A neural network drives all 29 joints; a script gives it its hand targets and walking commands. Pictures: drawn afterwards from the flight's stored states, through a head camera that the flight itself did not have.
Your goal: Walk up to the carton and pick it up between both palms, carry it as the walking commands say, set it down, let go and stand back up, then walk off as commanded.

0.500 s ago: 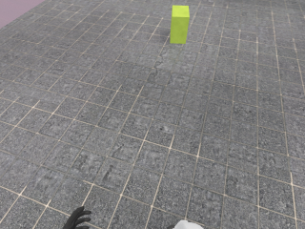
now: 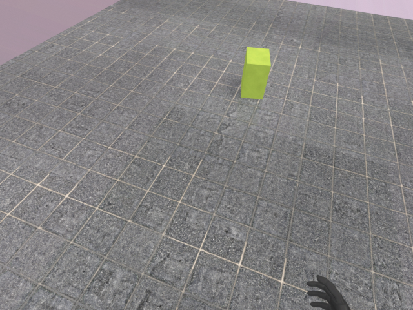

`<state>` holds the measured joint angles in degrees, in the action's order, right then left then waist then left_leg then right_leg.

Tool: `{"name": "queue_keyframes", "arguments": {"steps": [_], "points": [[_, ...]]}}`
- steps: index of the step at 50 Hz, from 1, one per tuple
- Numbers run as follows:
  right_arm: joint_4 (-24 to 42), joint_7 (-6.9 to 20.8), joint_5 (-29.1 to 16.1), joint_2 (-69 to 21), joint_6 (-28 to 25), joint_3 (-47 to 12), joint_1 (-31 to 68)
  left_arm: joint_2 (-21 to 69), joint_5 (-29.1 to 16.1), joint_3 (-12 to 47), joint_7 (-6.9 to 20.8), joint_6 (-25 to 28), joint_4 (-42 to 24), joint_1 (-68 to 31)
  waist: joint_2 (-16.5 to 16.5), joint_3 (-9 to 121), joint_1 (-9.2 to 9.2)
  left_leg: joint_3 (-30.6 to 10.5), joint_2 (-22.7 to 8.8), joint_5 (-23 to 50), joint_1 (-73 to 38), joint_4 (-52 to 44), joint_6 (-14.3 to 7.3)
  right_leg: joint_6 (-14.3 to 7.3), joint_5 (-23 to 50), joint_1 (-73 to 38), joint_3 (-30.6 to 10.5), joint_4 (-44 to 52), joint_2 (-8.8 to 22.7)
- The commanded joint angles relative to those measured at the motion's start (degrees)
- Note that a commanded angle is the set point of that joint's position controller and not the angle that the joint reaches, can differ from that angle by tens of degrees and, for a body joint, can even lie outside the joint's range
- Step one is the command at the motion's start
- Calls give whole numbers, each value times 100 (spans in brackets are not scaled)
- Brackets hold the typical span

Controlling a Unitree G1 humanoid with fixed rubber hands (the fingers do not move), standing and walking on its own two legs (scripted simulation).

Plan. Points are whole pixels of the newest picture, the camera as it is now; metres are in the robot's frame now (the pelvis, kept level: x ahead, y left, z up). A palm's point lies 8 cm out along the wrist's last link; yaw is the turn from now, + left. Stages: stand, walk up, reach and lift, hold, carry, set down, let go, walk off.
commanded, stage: walk up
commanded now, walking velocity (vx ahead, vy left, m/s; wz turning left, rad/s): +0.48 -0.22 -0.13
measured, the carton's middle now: (254, 73) +1.92 -0.26 -0.61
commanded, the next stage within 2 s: none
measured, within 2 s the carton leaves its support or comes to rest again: neither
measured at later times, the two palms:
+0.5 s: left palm (165, 223) +0.35 +0.15 -0.12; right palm out of the picture +0.16 -0.33 -0.14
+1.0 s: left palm (149, 204) +0.41 +0.20 -0.15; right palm (321, 161) +0.58 -0.29 -0.10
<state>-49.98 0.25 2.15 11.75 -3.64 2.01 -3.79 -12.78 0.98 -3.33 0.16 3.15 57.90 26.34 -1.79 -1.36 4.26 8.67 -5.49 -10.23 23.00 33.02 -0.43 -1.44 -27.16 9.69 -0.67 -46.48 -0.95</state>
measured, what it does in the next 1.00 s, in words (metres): walks ahead: right foot, then left foot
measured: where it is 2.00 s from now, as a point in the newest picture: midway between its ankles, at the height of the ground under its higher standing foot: (236, 189)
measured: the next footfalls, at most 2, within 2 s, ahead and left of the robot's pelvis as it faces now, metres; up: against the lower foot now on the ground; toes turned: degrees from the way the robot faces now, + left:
right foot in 0.42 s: +0.32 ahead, -0.21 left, +0.00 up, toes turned -9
left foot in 0.92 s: +0.57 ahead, +0.06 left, +0.00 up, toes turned +8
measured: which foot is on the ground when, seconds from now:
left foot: down 0.00-0.42, up 0.44-0.90, down 0.92-1.00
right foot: up 0.00-0.40, down 0.42-0.92, up 0.94-1.00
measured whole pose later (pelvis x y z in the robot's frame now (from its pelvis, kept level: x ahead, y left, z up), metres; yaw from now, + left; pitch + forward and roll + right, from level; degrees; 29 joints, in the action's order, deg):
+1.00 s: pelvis +0.46 -0.04 +0.00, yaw -2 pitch +1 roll -2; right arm -55.0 0.7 2.1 11.8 -4.1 2.2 -6.5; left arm -12.8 1.4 -3.8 0.1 3.5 61.8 22.9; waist -2.3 -2.2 2.7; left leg 9.0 -5.2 -11.9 22.2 33.5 -2.2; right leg -0.4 -23.7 14.8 0.5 -59.0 3.0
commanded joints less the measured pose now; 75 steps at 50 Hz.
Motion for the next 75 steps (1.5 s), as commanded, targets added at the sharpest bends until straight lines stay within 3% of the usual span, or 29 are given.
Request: {"name": "queue_keyframes", "arguments": {"steps": [1,3,6,8,14,18,20,21,22,23,24,27,30,39,43,45,46,47,48,50,53,62,67,69,70,72,73,74,75], "points": [[-475,-138,-25,1597,16,393,-2010,-465,96,-168,47,60,-353,-205,1065,557,-795,-3406,-2391,-793,-2446,-2017,-706,-67,479,2882,-625,-2739,465],[-428,-47,-52,769,-77,223,-1188,-253,118,-106,179,-29,-234,-215,837,-115,-325,-2000,-1574,-599,-1329,-2156,-420,24,1326,2495,-406,-2370,751],[-555,-21,-102,637,-186,186,-1465,-76,157,-59,297,-220,-143,-354,966,-191,-209,-1136,-1251,1090,-1081,-2055,-308,249,1845,2200,49,-1895,737],[-649,-27,-102,721,-216,215,-1790,-35,147,-16,340,-284,-184,-689,1097,-158,-318,-861,-1299,1482,-1194,-2037,-342,325,2005,2248,202,-1484,740],[-729,-65,-51,892,-151,310,-2340,-53,38,54,468,-266,-625,-2036,1264,-670,-714,-666,-1314,272,-1291,-2488,-409,333,2342,1920,549,805,740],[-736,-94,-10,1124,-83,392,-2456,-166,56,40,450,-175,-750,-2187,1317,-575,-708,-695,-1519,377,-1551,-2248,-411,257,1845,1515,658,1494,701],[-885,-24,-3,842,-39,299,-2449,-297,94,18,330,8,-560,-1570,1134,-8,-370,-68,-927,217,-1278,-1049,-244,151,1848,274,996,1985,537],[-822,23,32,646,-28,218,-2512,-640,142,-145,243,103,-208,-636,312,598,-12,147,-571,24,-449,453,-134,12,1692,-1189,855,1836,583],[-477,44,6,455,-80,158,-2258,-1212,239,-306,155,166,65,473,-1145,1169,354,99,-350,-1723,588,2399,-19,-242,431,-2134,-896,2210,1834],[-156,37,-104,225,-135,121,-2141,-1701,102,-381,53,131,-4,656,-2215,1330,499,-351,106,-2275,1754,3674,-1,-744,-251,-2413,-3092,3532,2851],[-172,45,-104,525,-141,170,-1783,-1488,41,-276,41,124,-40,281,-1428,899,280,-835,-226,-1822,2072,4163,-47,-876,-94,-1971,-2723,3585,2656],[-498,71,-79,391,-23,196,-1859,-726,62,-132,30,267,-235,-680,44,152,-245,-920,-562,-722,1595,3639,112,-669,2387,-684,-1482,3276,2261],[-451,164,-32,307,228,232,-1616,-574,30,-53,-1,364,-118,-566,-505,23,-374,-793,-440,-303,1127,3070,256,-503,2988,-266,-767,3400,1945],[119,344,-122,269,299,114,473,-633,50,-54,-8,267,94,-140,-1118,-622,-182,-283,-105,626,393,473,292,-448,1744,-13,404,4122,1453],[17,248,-44,373,138,144,298,-823,12,-111,-50,208,304,153,-525,-494,-276,-25,13,-1,30,-89,248,-498,2884,-509,187,3554,1601],[-435,150,39,681,-9,228,-933,-820,-64,-100,-52,156,336,89,25,285,-775,199,155,1,-1590,-580,124,-352,3558,-265,495,1828,1144],[-709,82,108,1039,-66,339,-1866,-619,-46,-37,-58,143,213,80,556,1012,-1128,-691,-500,-545,-2968,-516,-79,-208,2615,676,569,188,1031],[-788,-31,84,1988,-43,519,-2651,-186,-71,-12,-44,161,-13,312,2052,1508,-1307,-4046,-2648,-906,-4075,-1674,-602,58,-398,2498,577,-1645,242],[-907,-65,-17,2064,14,494,-2758,-554,77,-228,-32,111,72,-3,1070,1152,-1139,-4607,-2629,-730,-3417,-2041,-624,0,-138,2833,-486,-2481,361],[-770,-38,-54,1250,-49,286,-1492,-319,87,-120,36,78,145,-59,837,318,-512,-2920,-1974,132,-1993,-1978,-555,-29,845,2590,-463,-2540,783],[-755,-25,-86,533,-146,183,-1223,-86,160,-90,179,-150,247,-134,1038,-24,-227,-1458,-1247,750,-1231,-2006,-280,164,1607,2135,-79,-2088,876],[-842,-74,-87,723,-172,273,-2478,-46,111,21,396,-322,-422,-1978,1045,-604,-722,-939,-1319,331,-1604,-2586,-447,403,2664,2614,355,56,896],[-869,-108,-50,858,-145,350,-2648,-102,65,24,448,-232,-685,-2469,1215,-706,-822,-734,-1459,319,-1857,-2609,-454,387,2432,2148,487,1194,849],[-1012,-80,-20,710,-120,294,-2597,-83,99,66,399,-107,-742,-2464,1657,-496,-743,-300,-1141,161,-1777,-2313,-395,313,1983,1567,731,1515,726],[-1062,-53,-2,733,-90,289,-2612,-132,115,37,353,-52,-662,-2260,1499,-382,-641,-248,-1076,219,-1579,-1987,-404,297,1851,1120,994,1617,607],[-1102,-11,28,571,-48,198,-2630,-538,136,-143,199,85,-214,-1042,233,372,-131,20,-642,543,-806,116,-283,119,1684,-824,1123,1898,460],[-891,-1,28,360,-78,114,-2539,-1020,218,-305,116,158,50,14,-799,1077,281,-8,-459,-556,231,1982,-148,-90,665,-2030,-265,2106,1554],[-508,-15,-115,-61,-154,8,-2456,-1644,188,-428,28,170,88,640,-2202,1630,514,-206,181,-2418,1579,3608,-29,-619,89,-2818,-2907,3298,3152],[-618,-36,-49,373,-81,133,-2154,-1667,96,-330,47,164,31,404,-802,1289,297,-945,-45,-1940,1832,4152,-26,-659,114,-2055,-3171,3628,3193]]}}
